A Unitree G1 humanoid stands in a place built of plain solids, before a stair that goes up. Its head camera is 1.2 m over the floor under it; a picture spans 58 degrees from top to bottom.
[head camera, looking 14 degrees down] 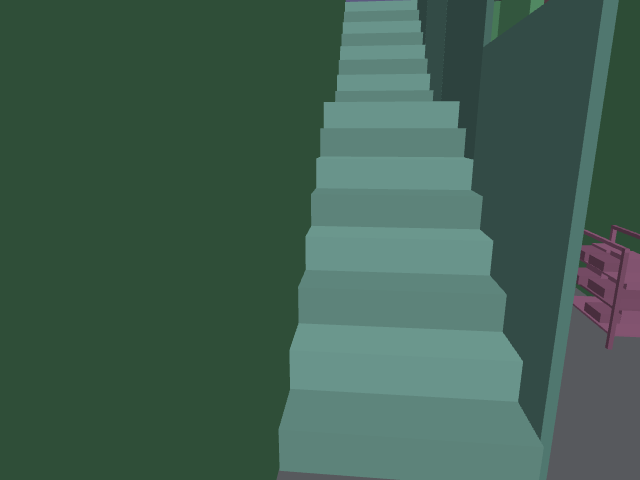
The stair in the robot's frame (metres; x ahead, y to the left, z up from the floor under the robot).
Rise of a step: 0.17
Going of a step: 0.25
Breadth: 0.91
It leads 6 degrees to the right of straight ahead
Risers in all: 8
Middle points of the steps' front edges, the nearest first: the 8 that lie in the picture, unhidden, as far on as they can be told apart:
1.29 -0.30 0.18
1.54 -0.33 0.35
1.79 -0.35 0.52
2.04 -0.38 0.70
2.29 -0.40 0.87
2.55 -0.43 1.05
2.80 -0.45 1.22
3.05 -0.48 1.40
